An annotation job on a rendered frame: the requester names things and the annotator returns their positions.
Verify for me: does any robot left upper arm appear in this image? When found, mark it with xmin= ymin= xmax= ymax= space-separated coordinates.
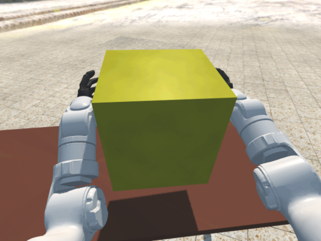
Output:
xmin=27 ymin=185 xmax=108 ymax=241

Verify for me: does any left robot hand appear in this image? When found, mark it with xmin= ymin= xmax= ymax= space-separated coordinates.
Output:
xmin=77 ymin=70 xmax=98 ymax=99

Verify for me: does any robot left forearm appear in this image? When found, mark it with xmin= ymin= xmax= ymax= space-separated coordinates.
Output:
xmin=44 ymin=96 xmax=99 ymax=228

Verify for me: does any robot right forearm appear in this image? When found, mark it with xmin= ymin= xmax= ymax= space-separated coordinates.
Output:
xmin=230 ymin=88 xmax=321 ymax=187

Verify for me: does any robot right upper arm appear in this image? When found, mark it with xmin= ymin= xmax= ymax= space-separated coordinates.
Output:
xmin=253 ymin=155 xmax=321 ymax=241

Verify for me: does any table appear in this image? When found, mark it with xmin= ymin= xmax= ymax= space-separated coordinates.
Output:
xmin=0 ymin=121 xmax=289 ymax=241

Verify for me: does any carton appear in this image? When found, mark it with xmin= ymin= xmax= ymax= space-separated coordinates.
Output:
xmin=91 ymin=49 xmax=237 ymax=191

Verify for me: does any right robot hand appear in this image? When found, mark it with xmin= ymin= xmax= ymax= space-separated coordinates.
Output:
xmin=216 ymin=68 xmax=233 ymax=89

